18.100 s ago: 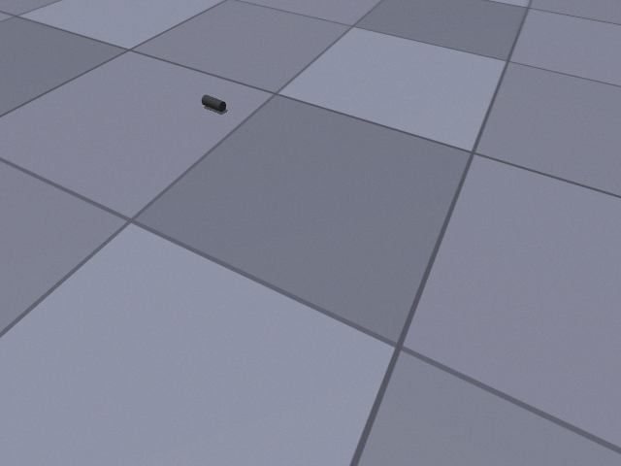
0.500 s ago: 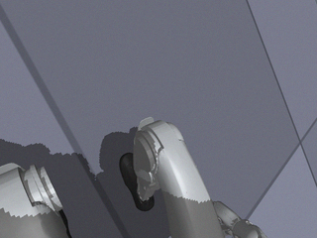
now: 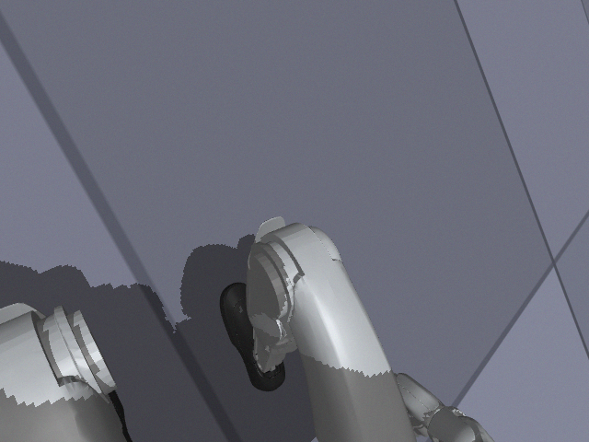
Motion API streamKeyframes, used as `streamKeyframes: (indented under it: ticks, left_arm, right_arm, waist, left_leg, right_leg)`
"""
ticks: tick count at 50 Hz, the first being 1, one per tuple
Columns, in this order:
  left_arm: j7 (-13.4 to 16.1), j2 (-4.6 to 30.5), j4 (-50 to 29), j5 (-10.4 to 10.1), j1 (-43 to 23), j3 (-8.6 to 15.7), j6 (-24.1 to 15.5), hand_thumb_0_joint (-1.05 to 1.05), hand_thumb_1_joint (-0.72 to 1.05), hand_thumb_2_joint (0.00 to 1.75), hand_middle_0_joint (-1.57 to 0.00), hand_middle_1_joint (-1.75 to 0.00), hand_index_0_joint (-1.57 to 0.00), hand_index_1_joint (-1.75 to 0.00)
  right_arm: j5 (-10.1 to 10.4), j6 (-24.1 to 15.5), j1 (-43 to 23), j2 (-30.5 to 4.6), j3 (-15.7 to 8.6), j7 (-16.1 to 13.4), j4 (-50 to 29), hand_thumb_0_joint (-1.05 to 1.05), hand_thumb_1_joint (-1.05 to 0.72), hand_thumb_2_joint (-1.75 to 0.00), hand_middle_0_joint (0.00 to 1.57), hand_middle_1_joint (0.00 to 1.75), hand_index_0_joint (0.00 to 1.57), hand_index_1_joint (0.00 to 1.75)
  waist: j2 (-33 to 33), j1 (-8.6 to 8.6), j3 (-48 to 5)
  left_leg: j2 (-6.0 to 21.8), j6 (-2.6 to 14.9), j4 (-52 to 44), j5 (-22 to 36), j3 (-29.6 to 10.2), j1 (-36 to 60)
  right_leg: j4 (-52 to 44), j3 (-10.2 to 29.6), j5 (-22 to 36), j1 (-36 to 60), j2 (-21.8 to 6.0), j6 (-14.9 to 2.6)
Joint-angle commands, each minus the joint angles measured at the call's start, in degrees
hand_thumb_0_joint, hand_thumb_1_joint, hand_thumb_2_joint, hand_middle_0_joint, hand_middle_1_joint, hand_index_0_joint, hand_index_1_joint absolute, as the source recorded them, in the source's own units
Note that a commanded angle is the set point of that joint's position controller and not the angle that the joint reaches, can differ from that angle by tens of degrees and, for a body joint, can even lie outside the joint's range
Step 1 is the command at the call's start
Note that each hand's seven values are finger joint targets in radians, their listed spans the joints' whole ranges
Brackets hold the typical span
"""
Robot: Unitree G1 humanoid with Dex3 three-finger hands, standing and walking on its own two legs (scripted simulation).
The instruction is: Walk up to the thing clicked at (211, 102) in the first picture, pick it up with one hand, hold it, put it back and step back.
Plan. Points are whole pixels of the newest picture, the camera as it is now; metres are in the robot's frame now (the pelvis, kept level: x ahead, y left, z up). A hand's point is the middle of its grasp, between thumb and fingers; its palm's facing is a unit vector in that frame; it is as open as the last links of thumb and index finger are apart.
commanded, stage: close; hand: left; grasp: from above
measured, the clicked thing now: out of the picture +0.46 +0.36 -0.27
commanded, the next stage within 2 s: settle in 0.46 s
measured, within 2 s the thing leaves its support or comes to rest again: leaves its support in 0.86 s
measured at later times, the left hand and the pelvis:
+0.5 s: hand out of the picture +0.45 +0.35 -0.24, palm faces -0.42 -0.17 -0.89, open 9.1 cm; pelvis +0.00 +0.00 +0.00, yaw +0 degrees
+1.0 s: hand out of the picture +0.45 +0.36 -0.21, palm faces -0.38 -0.14 -0.92, open 9.0 cm; pelvis +0.01 +0.00 +0.01, yaw +1 degrees
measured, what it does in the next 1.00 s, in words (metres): stands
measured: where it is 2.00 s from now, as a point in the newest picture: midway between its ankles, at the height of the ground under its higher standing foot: (192, 397)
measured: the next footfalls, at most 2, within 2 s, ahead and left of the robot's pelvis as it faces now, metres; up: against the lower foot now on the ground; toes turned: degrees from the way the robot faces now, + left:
none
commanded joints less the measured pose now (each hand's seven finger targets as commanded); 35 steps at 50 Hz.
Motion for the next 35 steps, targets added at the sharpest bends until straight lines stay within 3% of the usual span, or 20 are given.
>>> streamKeyframes:
  ticks: [1,3,4,7,9,10,13,14,16,17,19,21,22,24,26,27,29,32,35]
  left_arm:
    - [2.2,13.3,-7.6,-1.1,-14.0,0.9,0.1,0.00,0.26,0.53,-0.63,-0.64,-0.66,-0.61]
    - [2.0,12.2,-6.9,-0.7,-13.6,-0.6,0.4,0.00,0.30,0.55,-0.67,-0.64,-0.70,-0.61]
    - [2.2,14.1,-7.6,-1.5,-14.6,1.2,0.2,0.00,0.31,0.55,-0.67,-0.64,-0.70,-0.61]
    - [1.9,13.0,-5.5,-1.3,-13.4,-0.1,0.4,0.00,0.36,0.56,-0.73,-0.62,-0.75,-0.59]
    - [1.9,15.3,-7.3,-1.2,-14.8,1.3,0.4,0.00,0.42,0.55,-0.77,-0.60,-0.80,-0.58]
    - [1.4,14.0,-7.0,-1.0,-13.8,0.3,0.7,0.00,0.42,0.54,-0.78,-0.59,-0.80,-0.57]
    - [1.3,14.4,-6.9,-2.0,-13.9,1.0,0.7,0.00,0.44,0.52,-0.78,-0.58,-0.81,-0.56]
    - [1.3,13.2,-6.5,-1.9,-13.4,-0.1,0.6,0.00,0.45,0.53,-0.80,-0.57,-0.82,-0.55]
    - [1.5,14.2,-6.5,-1.9,-13.7,0.6,0.4,0.00,0.48,0.53,-0.83,-0.57,-0.85,-0.55]
    - [1.2,14.8,-8.8,-1.6,-14.3,1.0,0.4,0.00,0.49,0.52,-0.83,-0.56,-0.86,-0.54]
    - [1.0,12.8,-5.4,-1.8,-12.6,-0.1,0.7,0.00,0.51,0.52,-0.85,-0.57,-0.87,-0.54]
    - [0.9,12.9,-5.1,-2.4,-12.4,0.0,0.4,0.00,0.55,0.53,-0.88,-0.56,-0.90,-0.54]
    - [1.0,14.5,-5.9,-2.3,-13.2,1.3,0.0,0.00,0.58,0.55,-0.90,-0.56,-0.92,-0.54]
    - [0.6,13.1,-6.0,-2.0,-11.5,-0.1,0.1,0.00,0.61,0.55,-0.93,-0.56,-0.95,-0.54]
    - [1.1,13.9,-6.8,-2.0,-12.7,1.0,-0.1,0.00,0.64,0.53,-0.94,-0.56,-0.96,-0.54]
    - [0.6,11.0,-4.6,-1.8,-12.2,-1.5,0.1,0.00,0.64,0.52,-0.95,-0.55,-0.97,-0.53]
    - [1.0,13.6,-7.3,-2.2,-13.4,0.3,-0.2,0.00,0.60,0.54,-0.97,-0.56,-1.00,-0.54]
    - [0.6,13.7,-5.8,-2.4,-12.8,0.3,0.3,0.00,0.58,0.55,-0.97,-0.53,-0.99,-0.51]
    - [0.4,14.7,-8.7,-2.7,-13.4,1.5,0.7,0.00,0.62,0.53,-1.00,-0.52,-1.02,-0.50]
  right_arm:
    - [0.1,-0.5,10.8,-19.5,-6.1,-0.5,1.0,0.00,-0.89,-0.90,0.20,0.30,0.20,0.30]
    - [0.0,-0.7,10.5,-20.1,-6.6,-0.5,0.8,0.00,-0.89,-0.90,0.20,0.30,0.20,0.30]
    - [0.3,-0.7,10.4,-19.7,-6.2,-0.5,1.2,0.00,-0.89,-0.90,0.20,0.30,0.20,0.30]
    - [0.2,-0.8,10.0,-19.8,-6.1,-0.5,0.9,0.00,-0.89,-0.90,0.20,0.30,0.20,0.30]
    - [0.6,-0.7,10.2,-19.8,-6.1,-0.8,1.1,0.00,-0.89,-0.90,0.20,0.30,0.20,0.30]
    - [0.5,-0.9,10.4,-20.2,-6.5,-0.7,0.8,0.00,-0.89,-0.90,0.20,0.30,0.20,0.30]
    - [0.7,-0.8,10.9,-20.0,-6.5,-0.7,1.0,0.00,-0.89,-0.90,0.20,0.30,0.20,0.30]
    - [0.7,-0.7,10.5,-20.1,-6.7,-0.9,0.6,0.00,-0.89,-0.90,0.20,0.30,0.20,0.30]
    - [0.4,-0.3,11.3,-20.2,-6.4,-1.1,0.7,0.00,-0.89,-0.90,0.20,0.30,0.20,0.30]
    - [0.7,-0.3,11.5,-20.2,-6.6,-1.0,0.9,0.00,-0.89,-0.90,0.20,0.30,0.20,0.30]
    - [0.3,-0.4,11.0,-19.9,-6.2,-0.7,1.0,0.00,-0.89,-0.90,0.20,0.30,0.20,0.30]
    - [0.7,-0.4,10.8,-20.1,-6.1,-0.8,0.9,0.00,-0.89,-0.90,0.20,0.30,0.20,0.30]
    - [0.8,-0.3,10.5,-19.7,-5.6,-0.9,1.0,0.00,-0.89,-0.90,0.20,0.30,0.20,0.30]
    - [0.4,-0.2,9.9,-20.1,-6.4,-1.1,0.5,0.00,-0.89,-0.90,0.20,0.30,0.20,0.30]
    - [0.2,0.1,10.7,-19.8,-6.1,-1.0,0.9,0.00,-0.89,-0.90,0.20,0.30,0.20,0.30]
    - [0.3,-0.1,9.9,-19.7,-6.3,-0.9,0.5,0.00,-0.89,-0.90,0.20,0.30,0.20,0.30]
    - [0.3,0.1,11.1,-19.5,-5.5,-0.9,0.8,0.00,-0.91,-0.90,0.20,0.30,0.20,0.30]
    - [0.3,-0.1,10.9,-19.7,-6.0,-1.0,1.3,0.00,-0.90,-0.90,0.20,0.30,0.20,0.30]
    - [0.3,0.2,10.9,-19.7,-6.5,-1.1,1.2,0.00,-0.90,-0.90,0.20,0.30,0.20,0.30]
  waist:
    - [32.4,-2.61,-36.0]
    - [34.0,-2.86,-35.8]
    - [33.1,-2.27,-36.8]
    - [31.4,-3.07,-33.6]
    - [31.8,-2.11,-34.5]
    - [33.0,-2.28,-34.9]
    - [30.9,-2.33,-35.6]
    - [31.3,-2.35,-36.0]
    - [30.8,-2.59,-36.7]
    - [32.1,-1.92,-37.8]
    - [32.0,-2.59,-36.1]
    - [30.5,-2.62,-34.1]
    - [31.2,-2.26,-34.1]
    - [33.1,-1.46,-35.9]
    - [33.1,-1.65,-36.9]
    - [31.8,-2.61,-34.4]
    - [30.7,-2.58,-35.3]
    - [32.0,-2.39,-34.9]
    - [34.0,-1.26,-38.2]
  left_leg:
    - [1.4,-0.07,-16.0,12.7,5.8,29.4]
    - [1.5,-0.26,-16.1,13.5,6.0,30.3]
    - [1.6,-0.43,-16.3,13.8,5.2,30.5]
    - [1.4,0.14,-15.6,11.1,6.3,27.3]
    - [1.3,0.07,-16.0,10.7,6.2,27.5]
    - [1.3,0.03,-15.9,11.8,6.5,28.5]
    - [1.3,0.17,-15.9,11.8,6.1,27.8]
    - [1.4,0.10,-16.2,12.1,6.3,28.5]
    - [1.3,0.27,-16.0,12.0,6.3,27.8]
    - [1.3,0.07,-16.0,13.5,6.1,29.1]
    - [1.4,-0.08,-15.7,14.0,6.0,29.0]
    - [1.4,-0.01,-15.8,13.3,5.9,27.7]
    - [1.4,-0.22,-16.2,12.7,5.6,27.9]
    - [1.4,-0.29,-16.5,12.8,6.1,29.5]
    - [1.4,-0.42,-16.9,13.4,5.6,29.8]
    - [1.3,-0.03,-16.0,12.3,6.3,28.0]
    - [1.2,0.26,-15.5,12.9,6.3,27.4]
    - [1.3,-0.09,-16.3,12.0,6.1,28.3]
    - [1.3,-0.24,-16.8,12.5,6.2,29.7]
  right_leg:
    - [-9.7,-7.3,13.3,18.4,2.0,-4.92]
    - [-9.6,-7.1,13.8,18.2,2.2,-5.10]
    - [-9.3,-7.6,13.9,18.2,2.0,-5.04]
    - [-10.2,-7.0,12.3,18.7,2.1,-4.85]
    - [-10.2,-7.0,11.7,18.2,1.9,-4.99]
    - [-10.2,-6.7,12.4,18.4,2.0,-5.05]
    - [-10.4,-7.0,12.5,19.3,2.0,-4.95]
    - [-10.8,-6.8,12.7,19.8,2.2,-5.05]
    - [-11.1,-6.8,13.1,21.2,2.3,-5.00]
    - [-10.3,-6.9,13.9,20.3,2.1,-5.05]
    - [-9.8,-7.3,14.1,19.2,2.1,-5.02]
    - [-10.1,-7.2,13.6,18.9,2.1,-4.91]
    - [-10.0,-7.5,12.7,18.3,2.0,-5.12]
    - [-10.4,-7.1,12.8,19.5,2.2,-5.20]
    - [-9.7,-7.4,13.4,19.4,2.0,-5.26]
    - [-10.3,-7.1,12.9,18.7,2.3,-5.12]
    - [-10.7,-7.2,13.6,20.1,2.2,-4.78]
    - [-10.6,-7.1,12.7,19.4,2.0,-5.05]
    - [-10.6,-6.9,12.9,20.2,2.0,-5.28]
